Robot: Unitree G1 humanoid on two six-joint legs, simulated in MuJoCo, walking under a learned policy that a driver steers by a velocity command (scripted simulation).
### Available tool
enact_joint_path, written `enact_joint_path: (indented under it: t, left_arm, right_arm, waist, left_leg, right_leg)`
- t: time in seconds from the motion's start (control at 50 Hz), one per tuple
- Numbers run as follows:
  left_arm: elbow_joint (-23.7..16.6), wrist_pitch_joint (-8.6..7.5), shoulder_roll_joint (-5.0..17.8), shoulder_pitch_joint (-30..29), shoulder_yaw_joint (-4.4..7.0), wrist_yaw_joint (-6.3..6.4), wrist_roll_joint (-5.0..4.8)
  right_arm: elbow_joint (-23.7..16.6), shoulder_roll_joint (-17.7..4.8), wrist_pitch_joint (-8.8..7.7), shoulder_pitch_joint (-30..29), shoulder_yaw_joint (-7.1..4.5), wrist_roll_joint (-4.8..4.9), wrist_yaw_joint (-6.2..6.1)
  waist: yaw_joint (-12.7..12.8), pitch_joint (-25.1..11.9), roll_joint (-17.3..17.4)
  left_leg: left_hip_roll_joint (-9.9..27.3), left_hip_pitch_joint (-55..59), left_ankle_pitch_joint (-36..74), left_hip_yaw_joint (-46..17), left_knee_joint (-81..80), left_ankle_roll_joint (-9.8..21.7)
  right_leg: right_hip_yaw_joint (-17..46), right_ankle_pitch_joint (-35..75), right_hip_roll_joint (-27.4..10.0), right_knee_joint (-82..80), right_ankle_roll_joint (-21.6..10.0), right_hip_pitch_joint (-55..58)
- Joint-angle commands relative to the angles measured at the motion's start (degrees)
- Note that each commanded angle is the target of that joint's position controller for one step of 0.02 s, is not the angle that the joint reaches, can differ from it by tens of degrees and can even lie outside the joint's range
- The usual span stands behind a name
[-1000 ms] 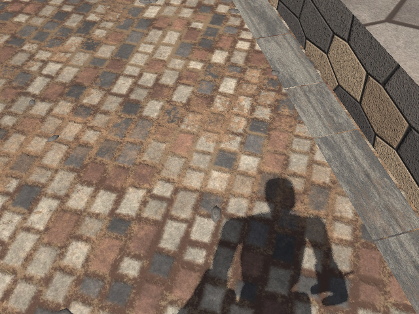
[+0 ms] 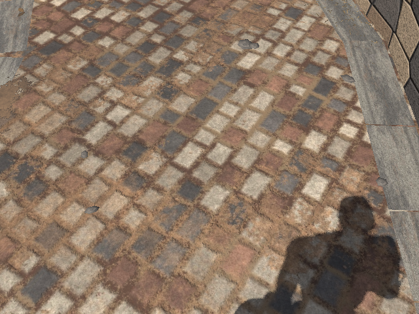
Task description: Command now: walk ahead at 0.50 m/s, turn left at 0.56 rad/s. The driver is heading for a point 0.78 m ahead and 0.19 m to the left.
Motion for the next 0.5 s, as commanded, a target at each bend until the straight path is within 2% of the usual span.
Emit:
enact_joint_path:
  t: [0.02, 0.04, 0.06, 0.08, 0.1, 0.12, 0.18, 0.24, 0.3, 0.42, 0.46, 0.48, 0.5]
  left_arm:
    - [-10.3, -1.40, 8.3, -5.7, 1.70, -1.33, -0.50]
    - [-11.8, -2.24, 7.7, -9.8, 1.40, -1.60, -0.89]
    - [-11.4, -2.86, 7.6, -9.1, 1.19, -1.48, -0.94]
    - [-10.7, -2.55, 7.5, -8.3, 1.35, -1.26, -0.31]
    - [-10.6, -1.44, 7.3, -7.0, 1.30, -1.27, 0.81]
    - [-10.6, -0.28, 6.8, -6.3, 1.27, -1.46, 1.40]
    - [-12.4, 1.66, 5.7, -9.3, 0.97, -2.05, 1.62]
    - [-15.4, 2.11, 6.4, -16.9, 0.86, -2.22, 1.41]
    - [-17.8, 2.05, 6.6, -22.6, 0.58, -2.46, 1.20]
    - [-22.2, 0.88, 6.9, -31.4, -0.47, -2.97, 0.46]
    - [-22.4, 0.31, 8.1, -28.7, -0.34, -2.80, 0.19]
    - [-21.3, 0.02, 9.0, -24.3, 0.01, -2.44, 0.05]
    - [-19.3, -0.37, 10.7, -17.6, 0.73, -1.82, -0.04]
  right_arm:
    - [2.0, -17.0, 0.78, 21.7, -5.15, 1.19, -1.42]
    - [2.3, -15.2, 0.98, 18.4, -4.62, 1.48, -1.97]
    - [2.2, -12.0, 0.69, 15.9, -3.86, 1.86, -2.15]
    - [1.8, -10.1, 0.21, 13.2, -3.35, 1.95, -2.33]
    - [1.5, -8.5, -0.31, 11.8, -2.79, 2.39, -2.55]
    - [1.4, -8.2, -0.96, 11.8, -2.51, 2.58, -2.51]
    - [2.0, -10.4, -2.14, 15.1, -2.88, 2.84, -2.31]
    - [2.2, -10.8, -1.97, 19.2, -2.92, 2.72, -2.23]
    - [2.3, -10.9, -1.70, 22.8, -2.89, 2.63, -2.33]
    - [2.1, -11.6, -1.38, 26.9, -2.87, 1.70, -3.10]
    - [1.3, -12.6, -1.42, 24.9, -3.10, 1.57, -3.53]
    - [0.5, -13.3, -1.55, 22.3, -3.25, 1.56, -3.51]
    - [0.0, -14.0, -1.84, 20.9, -3.40, 1.59, -3.13]
  waist:
    - [-8.9, -18.1, 6.3]
    - [-7.4, -9.9, 3.3]
    - [-5.0, -5.7, -0.5]
    - [-2.6, -3.6, -2.4]
    - [-0.7, -3.8, -2.0]
    - [0.0, -4.6, -1.3]
    - [0.0, -4.1, -0.1]
    - [-2.6, -2.3, 1.9]
    - [-4.9, -2.1, 3.1]
    - [-7.6, -1.2, 4.6]
    - [-5.5, -1.5, 5.3]
    - [-3.0, -2.7, 5.6]
    - [-0.3, -6.0, 5.0]
  left_leg:
    - [22.3, 42.6, -6.5, -50.6, -18.6, 15.9]
    - [21.6, 37.2, -3.2, -41.2, -19.6, 13.9]
    - [19.4, 29.9, 3.7, -35.5, -20.4, 11.3]
    - [16.3, 24.5, 10.1, -30.6, -20.8, 9.0]
    - [13.9, 21.0, 14.9, -27.0, -21.3, 8.0]
    - [12.6, 19.4, 18.0, -25.2, -21.4, 7.6]
    - [9.9, 17.4, 21.2, -22.5, -22.3, 6.8]
    - [8.9, 18.9, 19.5, -23.4, -23.1, 4.7]
    - [8.6, 23.0, 20.1, -24.8, -22.1, 3.2]
    - [9.7, 29.4, 26.7, -28.2, -17.5, 3.1]
    - [10.1, 28.1, 29.4, -29.3, -15.3, 1.4]
    - [9.4, 25.3, 34.2, -28.7, -12.4, -0.1]
    - [7.8, 23.4, 39.5, -28.3, -6.2, -1.4]
  right_leg:
    - [16.5, -2.0, 5.8, 43.0, -0.2, -40.5]
    - [18.8, 4.4, 1.8, 40.8, -0.9, -45.2]
    - [18.6, 8.8, -0.2, 35.0, -1.0, -42.5]
    - [18.8, 10.1, -1.5, 30.7, -0.6, -38.8]
    - [19.0, 10.4, -2.1, 28.0, 0.2, -35.1]
    - [19.0, 10.3, -2.2, 26.1, 0.9, -32.8]
    - [17.5, 13.2, -1.9, 20.3, 2.8, -34.0]
    - [16.9, 19.6, -1.6, 13.2, 3.7, -38.8]
    - [17.3, 24.4, -0.4, 6.7, 3.6, -41.5]
    - [17.2, 25.2, 3.2, -4.5, 1.9, -40.4]
    - [17.9, 23.4, 4.3, -9.1, 0.5, -33.4]
    - [17.6, 21.2, 5.7, -11.4, -0.6, -25.5]
    - [16.9, 19.7, 7.4, -12.6, -1.6, -16.2]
